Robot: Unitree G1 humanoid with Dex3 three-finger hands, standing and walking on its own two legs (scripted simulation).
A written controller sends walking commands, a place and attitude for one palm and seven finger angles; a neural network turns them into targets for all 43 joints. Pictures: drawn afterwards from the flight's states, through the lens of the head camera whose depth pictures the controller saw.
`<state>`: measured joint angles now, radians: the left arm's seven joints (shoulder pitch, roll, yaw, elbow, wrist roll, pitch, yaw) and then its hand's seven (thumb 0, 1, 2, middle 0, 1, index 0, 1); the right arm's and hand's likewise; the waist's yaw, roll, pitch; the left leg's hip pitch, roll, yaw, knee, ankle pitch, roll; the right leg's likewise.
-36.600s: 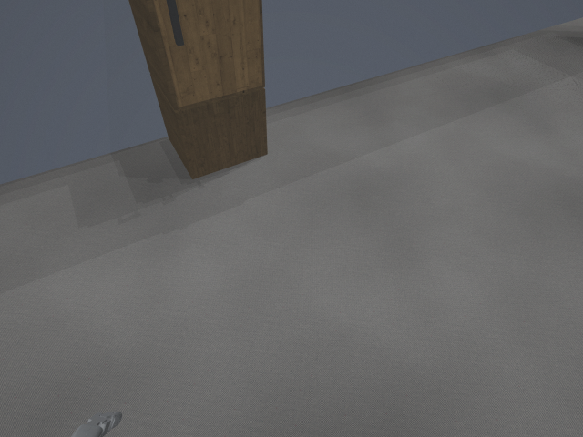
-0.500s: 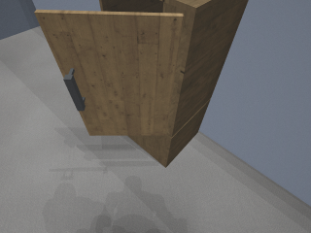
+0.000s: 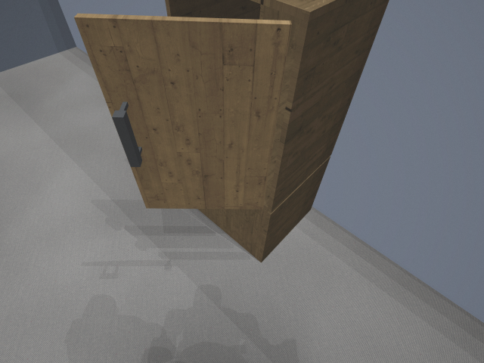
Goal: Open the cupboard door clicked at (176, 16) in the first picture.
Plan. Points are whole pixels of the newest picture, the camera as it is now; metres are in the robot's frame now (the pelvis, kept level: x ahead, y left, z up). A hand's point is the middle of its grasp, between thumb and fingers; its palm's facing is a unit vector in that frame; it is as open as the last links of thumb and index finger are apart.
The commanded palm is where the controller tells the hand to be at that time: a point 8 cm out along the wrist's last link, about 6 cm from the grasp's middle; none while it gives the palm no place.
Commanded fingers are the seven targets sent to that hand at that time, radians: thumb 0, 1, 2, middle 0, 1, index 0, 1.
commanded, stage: come to a stop and stand still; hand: left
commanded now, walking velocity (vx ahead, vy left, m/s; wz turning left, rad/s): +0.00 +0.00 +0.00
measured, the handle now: (130, 135) +0.58 +0.30 +0.00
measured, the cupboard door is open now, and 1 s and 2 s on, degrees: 43 43 43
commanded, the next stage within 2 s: look again from close up in 0.38 s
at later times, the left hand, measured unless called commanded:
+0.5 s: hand out of the picture +0.02 +0.22 -0.16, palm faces -0.03 -0.96 -0.26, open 7.4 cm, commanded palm none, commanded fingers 0.00 0.90 0.90 -0.20 -0.30 -0.20 -0.30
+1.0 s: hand out of the picture +0.07 +0.21 -0.14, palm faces -0.04 -0.95 -0.31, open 7.4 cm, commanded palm none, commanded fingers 0.00 0.90 0.90 -0.20 -0.30 -0.20 -0.30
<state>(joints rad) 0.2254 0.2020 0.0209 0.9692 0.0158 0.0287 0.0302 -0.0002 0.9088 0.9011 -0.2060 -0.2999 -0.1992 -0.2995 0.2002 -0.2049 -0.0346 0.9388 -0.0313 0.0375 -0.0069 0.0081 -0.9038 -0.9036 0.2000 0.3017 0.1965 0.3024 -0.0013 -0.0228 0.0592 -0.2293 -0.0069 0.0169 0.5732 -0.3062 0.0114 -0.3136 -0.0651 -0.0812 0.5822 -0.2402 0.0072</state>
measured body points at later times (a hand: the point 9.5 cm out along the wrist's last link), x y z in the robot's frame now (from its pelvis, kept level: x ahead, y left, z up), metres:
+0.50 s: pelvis -0.02 +0.02 +0.00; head -0.03 +0.01 +0.45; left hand +0.02 +0.27 -0.14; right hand +0.00 -0.24 -0.14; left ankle -0.01 +0.11 -0.73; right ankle +0.04 -0.13 -0.73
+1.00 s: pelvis -0.01 -0.01 +0.01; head +0.00 -0.02 +0.46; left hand +0.07 +0.26 -0.12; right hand +0.03 -0.29 -0.13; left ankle -0.01 +0.11 -0.73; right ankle +0.04 -0.13 -0.73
